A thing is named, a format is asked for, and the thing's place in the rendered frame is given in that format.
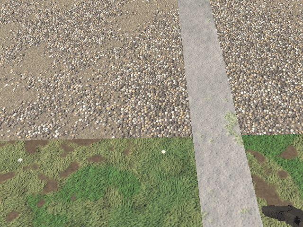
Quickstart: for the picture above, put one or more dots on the robot right hand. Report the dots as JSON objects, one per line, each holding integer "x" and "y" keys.
{"x": 290, "y": 214}

